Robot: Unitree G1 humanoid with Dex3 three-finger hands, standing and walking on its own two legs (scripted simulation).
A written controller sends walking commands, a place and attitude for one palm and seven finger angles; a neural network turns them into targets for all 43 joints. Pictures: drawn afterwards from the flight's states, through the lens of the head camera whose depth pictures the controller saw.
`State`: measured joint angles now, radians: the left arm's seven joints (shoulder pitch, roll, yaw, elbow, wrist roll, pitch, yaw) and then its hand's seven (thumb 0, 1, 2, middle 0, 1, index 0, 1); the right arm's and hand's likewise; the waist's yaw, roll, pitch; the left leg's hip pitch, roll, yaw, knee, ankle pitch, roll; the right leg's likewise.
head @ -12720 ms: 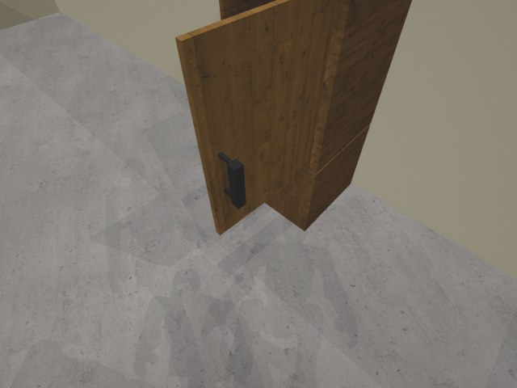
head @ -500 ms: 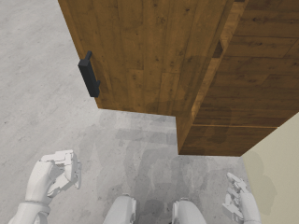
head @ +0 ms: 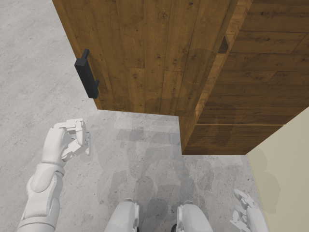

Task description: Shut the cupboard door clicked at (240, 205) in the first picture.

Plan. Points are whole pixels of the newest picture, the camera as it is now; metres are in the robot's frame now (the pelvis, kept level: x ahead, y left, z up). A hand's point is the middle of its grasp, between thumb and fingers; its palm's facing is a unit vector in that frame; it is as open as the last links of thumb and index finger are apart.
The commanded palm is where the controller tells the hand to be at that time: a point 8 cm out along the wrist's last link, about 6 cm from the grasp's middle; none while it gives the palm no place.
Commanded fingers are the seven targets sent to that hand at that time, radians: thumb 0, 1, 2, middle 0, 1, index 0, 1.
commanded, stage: bring the fist close to the handle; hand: left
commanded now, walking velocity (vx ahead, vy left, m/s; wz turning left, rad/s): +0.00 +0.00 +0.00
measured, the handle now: (90, 74) +0.55 +0.23 +0.02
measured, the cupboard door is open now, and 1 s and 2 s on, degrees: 85 85 74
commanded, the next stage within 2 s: push the door shut along its arc in 0.94 s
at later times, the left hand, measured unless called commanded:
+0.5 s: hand (97, 108) +0.42 +0.18 +0.03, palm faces -0.05 -1.00 -0.03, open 3.1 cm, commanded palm +0.42 +0.23 +0.03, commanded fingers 0.00 0.90 0.90 -1.30 -1.50 -1.30 -1.50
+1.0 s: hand (97, 103) +0.44 +0.19 +0.02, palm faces -0.04 -1.00 -0.02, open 3.1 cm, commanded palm +0.42 +0.23 +0.03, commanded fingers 0.00 0.90 0.90 -1.30 -1.50 -1.30 -1.50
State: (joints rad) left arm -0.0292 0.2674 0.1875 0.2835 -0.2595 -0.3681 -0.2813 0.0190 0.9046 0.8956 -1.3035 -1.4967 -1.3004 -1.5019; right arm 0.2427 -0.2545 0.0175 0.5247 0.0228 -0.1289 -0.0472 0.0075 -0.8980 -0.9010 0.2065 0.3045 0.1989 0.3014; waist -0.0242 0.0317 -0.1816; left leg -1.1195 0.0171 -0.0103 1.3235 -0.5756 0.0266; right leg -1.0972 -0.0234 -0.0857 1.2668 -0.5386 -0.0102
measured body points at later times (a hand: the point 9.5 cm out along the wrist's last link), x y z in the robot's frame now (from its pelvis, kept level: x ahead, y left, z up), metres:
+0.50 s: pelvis +0.00 +0.00 +0.00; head +0.12 +0.01 +0.43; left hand +0.42 +0.23 +0.03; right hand +0.11 -0.26 -0.12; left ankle +0.03 +0.10 -0.62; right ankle +0.04 -0.12 -0.62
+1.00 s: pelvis +0.00 +0.00 -0.01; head +0.14 +0.01 +0.42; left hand +0.44 +0.24 +0.03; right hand +0.07 -0.27 -0.12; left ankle +0.03 +0.10 -0.62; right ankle +0.04 -0.12 -0.62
